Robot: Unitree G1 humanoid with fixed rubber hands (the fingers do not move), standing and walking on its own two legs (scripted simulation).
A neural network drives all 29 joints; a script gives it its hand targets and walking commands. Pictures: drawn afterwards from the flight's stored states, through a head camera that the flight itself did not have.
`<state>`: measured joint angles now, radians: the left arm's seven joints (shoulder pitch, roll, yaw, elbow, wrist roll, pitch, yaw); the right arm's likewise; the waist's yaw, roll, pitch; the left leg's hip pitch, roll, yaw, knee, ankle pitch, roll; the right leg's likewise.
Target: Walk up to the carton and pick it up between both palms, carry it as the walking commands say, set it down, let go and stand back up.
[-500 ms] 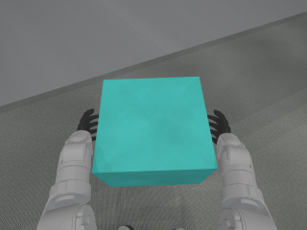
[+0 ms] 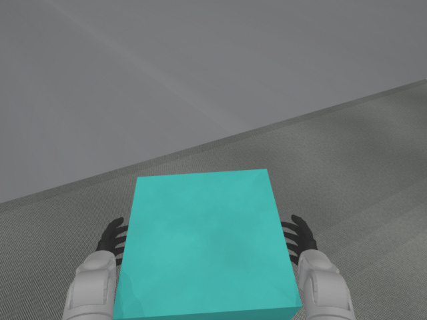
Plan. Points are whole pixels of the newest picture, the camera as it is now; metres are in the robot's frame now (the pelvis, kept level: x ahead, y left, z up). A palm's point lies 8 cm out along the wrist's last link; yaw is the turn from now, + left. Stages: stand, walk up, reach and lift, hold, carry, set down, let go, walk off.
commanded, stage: reach and lift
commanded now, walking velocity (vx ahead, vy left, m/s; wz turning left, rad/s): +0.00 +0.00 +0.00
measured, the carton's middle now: (206, 251) +0.31 +0.02 -0.05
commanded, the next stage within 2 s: hold in 1.10 s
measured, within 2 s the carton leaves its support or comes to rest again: neither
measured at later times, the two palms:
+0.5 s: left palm (103, 257) +0.25 +0.20 +0.04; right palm (314, 260) +0.25 -0.18 +0.04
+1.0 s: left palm (109, 252) +0.26 +0.19 +0.03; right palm (318, 261) +0.25 -0.18 +0.04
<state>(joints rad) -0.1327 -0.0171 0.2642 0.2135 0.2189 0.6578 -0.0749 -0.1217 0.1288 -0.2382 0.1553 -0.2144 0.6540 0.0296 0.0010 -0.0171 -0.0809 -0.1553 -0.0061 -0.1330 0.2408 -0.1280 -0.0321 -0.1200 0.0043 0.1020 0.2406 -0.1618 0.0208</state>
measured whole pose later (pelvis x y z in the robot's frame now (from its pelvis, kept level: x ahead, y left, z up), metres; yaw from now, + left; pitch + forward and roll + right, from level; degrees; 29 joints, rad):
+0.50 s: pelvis -0.04 +0.00 +0.00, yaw +0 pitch -4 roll +0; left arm -0.30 -0.03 0.32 0.28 0.30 0.73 -0.08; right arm -0.28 0.12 -0.31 0.25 -0.28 0.68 0.06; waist 0.01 0.00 0.02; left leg -0.10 0.00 -0.13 0.28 -0.11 -0.04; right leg -0.07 0.02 0.10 0.28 -0.14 0.02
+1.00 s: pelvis -0.02 +0.01 +0.00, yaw -1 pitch -4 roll +0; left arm -0.20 -0.08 0.29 0.18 0.29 0.74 -0.08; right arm -0.18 0.12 -0.29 0.16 -0.28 0.70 0.09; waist -0.02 0.00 -0.01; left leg -0.04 -0.01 -0.11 0.23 -0.11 -0.02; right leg -0.01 0.00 0.11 0.22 -0.15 0.03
